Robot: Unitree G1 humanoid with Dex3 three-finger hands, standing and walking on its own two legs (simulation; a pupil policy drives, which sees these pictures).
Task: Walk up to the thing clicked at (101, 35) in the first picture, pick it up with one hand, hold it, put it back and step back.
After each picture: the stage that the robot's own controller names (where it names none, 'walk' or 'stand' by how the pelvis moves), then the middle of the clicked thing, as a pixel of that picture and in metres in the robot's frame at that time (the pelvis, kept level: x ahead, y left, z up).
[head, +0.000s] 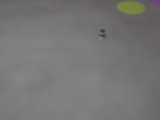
stand; (101, 34) +1.75 -0.29 -0.72
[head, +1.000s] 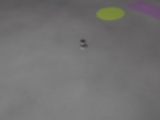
walk; (82, 44) +1.64 +0.08 -0.69
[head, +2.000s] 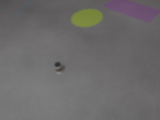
walk; (58, 67) +1.10 +0.31 -0.72
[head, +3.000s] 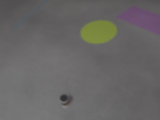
walk; (64, 101) +0.71 +0.21 -0.72
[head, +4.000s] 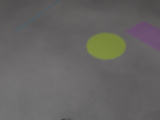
walk; out of the picture +0.50 +0.14 -0.71
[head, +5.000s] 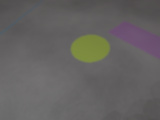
stand; out of the picture +0.44 +0.17 -0.72
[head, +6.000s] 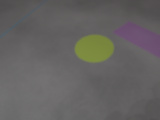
stand; out of the picture +0.44 +0.16 -0.73
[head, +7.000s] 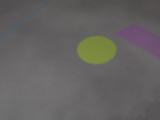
stand; out of the picture +0.44 +0.14 -0.73
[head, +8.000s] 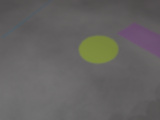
stand; out of the picture +0.43 +0.14 -0.73
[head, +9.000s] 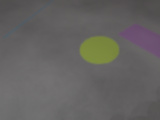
go down; out of the picture +0.43 +0.14 -0.73
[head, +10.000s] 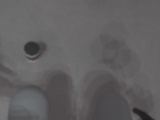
go down; (32, 52) +0.51 +0.21 -0.34
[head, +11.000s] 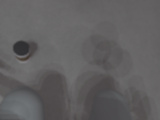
approach; (22, 52) +0.50 +0.24 -0.30
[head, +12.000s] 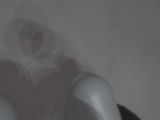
close in; out of the picture +0.47 +0.29 -0.22
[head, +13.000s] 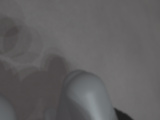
close; out of the picture +0.47 +0.29 -0.22
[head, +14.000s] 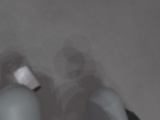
lift; (27, 81) +0.40 +0.17 -0.30
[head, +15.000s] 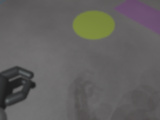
hold; out of the picture +0.35 +0.08 -0.63
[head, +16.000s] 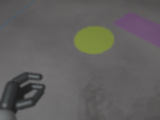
hold; out of the picture +0.34 +0.09 -0.70
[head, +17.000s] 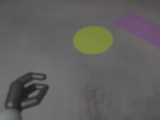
hold; out of the picture +0.35 +0.07 -0.71
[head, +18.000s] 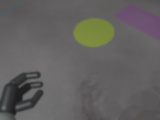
stand; out of the picture +0.37 +0.05 -0.69
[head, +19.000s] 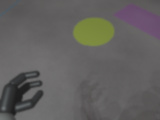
stand; out of the picture +0.38 +0.02 -0.68
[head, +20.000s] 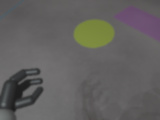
stand; out of the picture +0.40 -0.02 -0.69
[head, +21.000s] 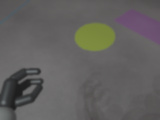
stand; out of the picture +0.42 -0.05 -0.70
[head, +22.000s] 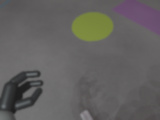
stand; (87, 119) +0.45 -0.09 -0.68
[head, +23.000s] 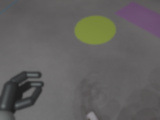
stand; out of the picture +0.46 -0.13 -0.68
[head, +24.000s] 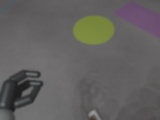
stand; (95, 119) +0.47 -0.14 -0.68
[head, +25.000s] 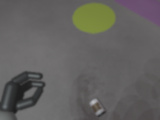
stand; (97, 107) +0.49 -0.16 -0.65
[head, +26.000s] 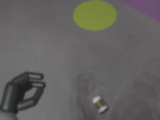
stand; (100, 104) +0.50 -0.18 -0.63
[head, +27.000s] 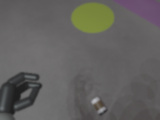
stand; (99, 106) +0.50 -0.19 -0.64
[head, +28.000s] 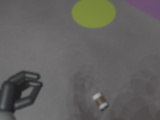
close; (100, 101) +0.51 -0.19 -0.62
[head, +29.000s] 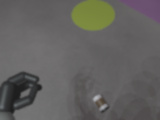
close; (100, 103) +0.51 -0.19 -0.63
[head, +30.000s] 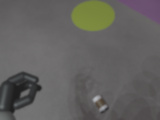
close; (100, 104) +0.51 -0.19 -0.64
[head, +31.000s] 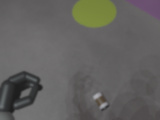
close; (101, 101) +0.51 -0.19 -0.62
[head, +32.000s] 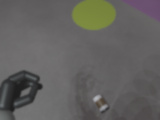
close; (101, 103) +0.50 -0.18 -0.63
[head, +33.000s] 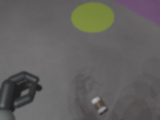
close; (99, 105) +0.51 -0.18 -0.64
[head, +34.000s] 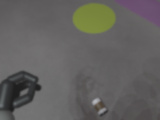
close; (99, 107) +0.50 -0.18 -0.65
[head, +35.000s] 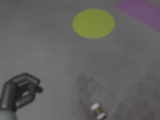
hold; (98, 112) +0.49 -0.17 -0.67
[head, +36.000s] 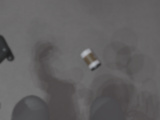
crouch; (90, 59) +0.57 -0.12 -0.39
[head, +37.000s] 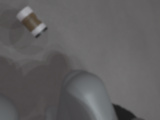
lower; (32, 22) +0.59 -0.01 -0.25
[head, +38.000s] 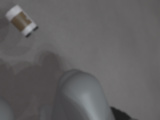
lower; (22, 22) +0.59 +0.01 -0.25
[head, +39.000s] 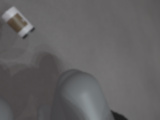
lower; (19, 23) +0.59 +0.02 -0.25
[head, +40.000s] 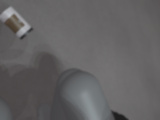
lower; (16, 23) +0.59 +0.03 -0.25
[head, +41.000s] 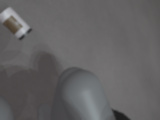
open; (15, 24) +0.59 +0.03 -0.25
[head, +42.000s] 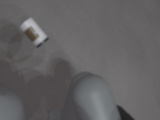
stand; (34, 33) +0.58 +0.02 -0.25
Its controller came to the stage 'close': yes
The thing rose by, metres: 0.01
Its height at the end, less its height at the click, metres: -0.02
